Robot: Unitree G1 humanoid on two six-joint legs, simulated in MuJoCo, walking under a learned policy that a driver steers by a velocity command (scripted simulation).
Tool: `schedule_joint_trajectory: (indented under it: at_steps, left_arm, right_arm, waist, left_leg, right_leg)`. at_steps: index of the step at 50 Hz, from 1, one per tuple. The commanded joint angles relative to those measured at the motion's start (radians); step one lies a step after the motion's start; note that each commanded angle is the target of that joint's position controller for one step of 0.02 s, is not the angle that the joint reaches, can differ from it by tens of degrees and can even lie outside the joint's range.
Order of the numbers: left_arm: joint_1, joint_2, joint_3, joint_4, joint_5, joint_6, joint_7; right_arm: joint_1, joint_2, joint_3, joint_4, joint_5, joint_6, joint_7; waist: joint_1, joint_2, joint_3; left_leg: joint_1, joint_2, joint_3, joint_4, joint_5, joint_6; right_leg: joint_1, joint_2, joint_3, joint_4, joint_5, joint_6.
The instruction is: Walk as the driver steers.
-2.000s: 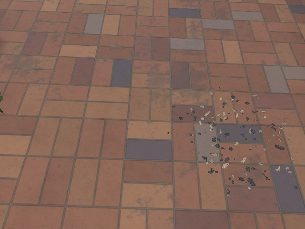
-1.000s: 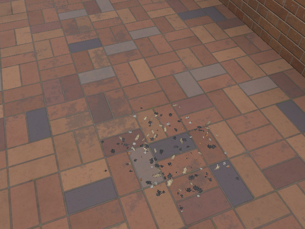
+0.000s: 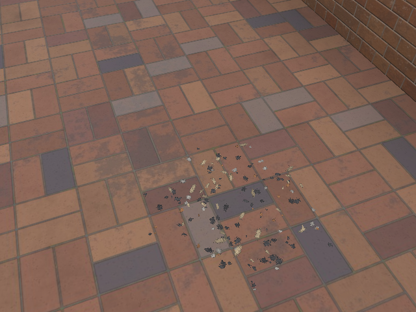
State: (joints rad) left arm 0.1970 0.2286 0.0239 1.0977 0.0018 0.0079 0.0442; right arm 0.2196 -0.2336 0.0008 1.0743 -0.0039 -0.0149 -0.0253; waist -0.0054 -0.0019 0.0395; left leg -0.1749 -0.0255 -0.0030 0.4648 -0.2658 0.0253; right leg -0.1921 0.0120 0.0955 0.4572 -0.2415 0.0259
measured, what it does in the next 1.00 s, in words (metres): walks ahead: right foot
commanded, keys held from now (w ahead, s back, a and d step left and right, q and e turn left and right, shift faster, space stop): no key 0.56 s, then w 0.26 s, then no key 0.18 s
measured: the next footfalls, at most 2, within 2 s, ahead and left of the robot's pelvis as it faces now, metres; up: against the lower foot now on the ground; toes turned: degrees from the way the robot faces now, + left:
right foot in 0.88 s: +0.11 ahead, -0.15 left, +0.00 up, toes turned -2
left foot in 1.22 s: +0.24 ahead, +0.07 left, +0.00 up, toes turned +1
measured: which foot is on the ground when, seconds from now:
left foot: down 0.00-0.88, up 0.90-1.00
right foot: down 0.00-0.62, up 0.64-0.86, down 0.88-1.00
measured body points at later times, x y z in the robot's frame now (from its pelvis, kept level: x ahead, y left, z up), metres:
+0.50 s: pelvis +0.00 +0.01 +0.00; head +0.02 +0.01 +0.45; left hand +0.02 +0.26 -0.16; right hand +0.02 -0.24 -0.15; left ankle -0.01 +0.10 -0.74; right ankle +0.01 -0.14 -0.74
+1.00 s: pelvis +0.09 -0.06 +0.00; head +0.10 -0.08 +0.45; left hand +0.10 +0.20 -0.13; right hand +0.12 -0.33 -0.15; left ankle +0.02 +0.08 -0.66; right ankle +0.07 -0.15 -0.74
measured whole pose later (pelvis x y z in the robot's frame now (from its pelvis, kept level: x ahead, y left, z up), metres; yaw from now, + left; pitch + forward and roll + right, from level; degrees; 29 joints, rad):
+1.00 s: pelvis +0.09 -0.06 +0.00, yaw +0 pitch +1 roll +1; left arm 0.31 0.21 0.04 1.08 0.00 -0.10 0.00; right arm 0.31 -0.27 -0.05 1.00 0.02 -0.05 -0.03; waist 0.01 0.04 -0.01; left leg -0.40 0.00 -0.01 1.07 -0.45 0.02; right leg -0.21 0.01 -0.05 0.47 -0.28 -0.04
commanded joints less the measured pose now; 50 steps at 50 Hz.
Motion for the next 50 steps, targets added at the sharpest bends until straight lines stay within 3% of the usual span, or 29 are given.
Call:
schedule_joint_trajectory:
  at_steps: [1, 28, 30, 31, 33, 34, 36, 38, 40, 41, 42, 43, 44, 45, 46, 47, 48, 50]
  left_arm:
    - [0.027, 0.105, 0.015, -0.017, 0.0, -0.006, 0.004]
    - [0.089, 0.073, 0.007, 0.016, -0.003, -0.006, 0.012]
    - [0.108, 0.051, 0.002, 0.026, -0.006, -0.005, 0.014]
    - [0.098, 0.053, 0.004, 0.018, -0.01, -0.008, 0.015]
    - [0.042, 0.049, 0.002, -0.025, -0.011, -0.033, 0.007]
    - [0.013, 0.053, 0.003, -0.043, -0.017, -0.05, -0.001]
    - [-0.006, 0.065, 0.012, -0.062, -0.027, -0.077, -0.017]
    - [-0.004, 0.067, 0.017, -0.07, -0.035, -0.099, -0.029]
    - [0.02, 0.05, 0.02, -0.06, -0.034, -0.111, -0.037]
    - [0.079, 0.042, 0.024, -0.034, -0.033, -0.113, -0.041]
    - [0.144, 0.046, 0.032, -0.001, -0.029, -0.106, -0.04]
    - [0.204, 0.055, 0.04, 0.018, -0.025, -0.096, -0.036]
    - [0.27, 0.104, 0.052, 0.018, -0.019, -0.092, -0.028]
    - [0.353, 0.244, 0.076, 0.013, -0.008, -0.088, -0.026]
    - [0.362, 0.217, 0.063, 0.025, 0.01, -0.101, -0.034]
    - [0.269, 0.167, 0.048, -0.006, 0.003, -0.113, -0.038]
    - [0.186, 0.134, 0.038, -0.034, 0.0, -0.117, -0.043]
    - [0.111, 0.091, 0.022, -0.06, -0.001, -0.108, -0.044]
  right_arm:
    - [0.039, -0.108, -0.018, -0.026, 0.0, -0.007, -0.003]
    - [0.12, -0.07, -0.02, -0.027, 0.004, -0.009, -0.005]
    - [0.143, -0.076, -0.025, -0.015, 0.008, -0.004, -0.01]
    - [0.147, -0.114, -0.038, -0.019, 0.016, -0.002, -0.014]
    - [0.201, -0.178, -0.061, -0.021, 0.026, -0.008, -0.018]
    - [0.203, -0.193, -0.071, -0.027, 0.023, -0.017, -0.019]
    - [0.19, -0.169, -0.071, -0.044, 0.012, -0.039, -0.014]
    - [0.152, -0.151, -0.07, -0.071, 0.031, -0.048, -0.01]
    - [0.126, -0.167, -0.074, -0.084, 0.041, -0.042, -0.007]
    - [0.116, -0.177, -0.077, -0.088, 0.046, -0.035, -0.005]
    - [0.126, -0.169, -0.074, -0.089, 0.042, -0.028, -0.004]
    - [0.124, -0.149, -0.066, -0.093, 0.037, -0.027, -0.003]
    - [0.112, -0.09, -0.048, -0.105, 0.024, -0.033, 0.001]
    - [0.128, -0.025, -0.031, -0.133, 0.003, -0.046, -0.007]
    - [0.152, -0.043, -0.038, -0.129, 0.021, -0.052, -0.009]
    - [0.147, -0.081, -0.047, -0.128, 0.037, -0.052, -0.006]
    - [0.127, -0.097, -0.053, -0.122, 0.034, -0.052, -0.002]
    - [0.094, -0.109, -0.068, -0.12, 0.019, -0.045, -0.005]
  waist:
    - [0.0, 0.005, -0.004]
    - [0.002, 0.005, 0.012]
    - [-0.002, 0.031, 0.004]
    - [-0.011, 0.071, 0.027]
    - [-0.042, 0.169, 0.084]
    - [-0.047, 0.176, 0.124]
    - [-0.037, 0.136, 0.145]
    - [-0.015, 0.101, 0.114]
    - [0.009, 0.109, 0.07]
    - [0.04, 0.105, 0.049]
    - [0.058, 0.086, 0.037]
    - [0.083, 0.056, 0.024]
    - [0.104, -0.073, -0.008]
    - [0.104, -0.312, -0.064]
    - [0.084, -0.257, -0.081]
    - [0.044, -0.141, -0.011]
    - [0.022, -0.099, 0.003]
    - [-0.002, -0.094, 0.008]
  left_leg:
    - [-0.029, 0.052, -0.049, -0.099, 0.103, 0.014]
    - [-0.029, 0.05, -0.053, -0.102, 0.125, 0.024]
    - [-0.029, 0.046, -0.068, -0.139, -0.16, 0.039]
    - [-0.043, 0.073, -0.119, -0.17, -0.346, 0.071]
    - [-0.043, 0.256, -0.371, -0.3, -0.602, 0.179]
    - [-0.068, 0.338, -0.476, -0.35, -0.596, 0.229]
    - [-0.004, 0.385, -0.518, -0.363, -0.468, 0.254]
    - [0.037, 0.334, -0.397, -0.342, -0.327, 0.197]
    - [-0.035, 0.243, -0.242, -0.298, -0.217, 0.156]
    - [-0.111, 0.209, -0.186, -0.255, -0.214, 0.148]
    - [-0.172, 0.175, -0.154, -0.191, -0.167, 0.139]
    - [-0.207, 0.144, -0.121, -0.101, -0.081, 0.116]
    - [-0.264, 0.066, -0.029, 0.144, -0.014, 0.055]
    - [-0.458, -0.043, 0.067, 0.449, -0.245, -0.016]
    - [-0.483, -0.019, -0.047, 0.664, -0.365, -0.019]
    - [-0.523, 0.032, -0.082, 0.754, -0.311, -0.009]
    - [-0.503, 0.066, -0.072, 0.748, -0.236, -0.003]
    - [-0.444, 0.104, -0.047, 0.626, -0.112, -0.003]
  right_leg:
    - [0.0, -0.019, 0.002, -0.057, 0.145, -0.024]
    - [-0.015, -0.021, -0.008, -0.054, 0.138, -0.015]
    - [-0.03, 0.019, -0.054, -0.016, -0.05, -0.019]
    - [-0.084, 0.049, -0.092, 0.055, -0.179, -0.026]
    - [-0.236, 0.031, -0.12, 0.247, -0.229, -0.041]
    - [-0.287, -0.015, -0.099, 0.344, -0.209, -0.051]
    - [-0.42, -0.078, -0.055, 0.485, -0.273, -0.071]
    - [-0.397, -0.105, -0.061, 0.362, -0.241, -0.086]
    - [-0.2, -0.058, -0.132, 0.175, -0.15, -0.076]
    - [-0.055, -0.019, -0.181, 0.081, -0.04, -0.066]
    - [0.064, 0.024, -0.207, 0.04, 0.032, -0.048]
    - [0.139, 0.026, -0.191, 0.001, 0.046, -0.045]
    - [0.219, -0.109, -0.005, -0.09, 0.04, -0.078]
    - [0.327, -0.349, 0.356, -0.183, 0.234, -0.21]
    - [0.272, -0.442, 0.53, -0.218, 0.25, -0.318]
    - [0.214, -0.425, 0.428, -0.19, 0.313, -0.31]
    - [0.162, -0.358, 0.286, -0.178, 0.392, -0.265]
    - [0.118, -0.263, 0.105, -0.184, 0.558, -0.194]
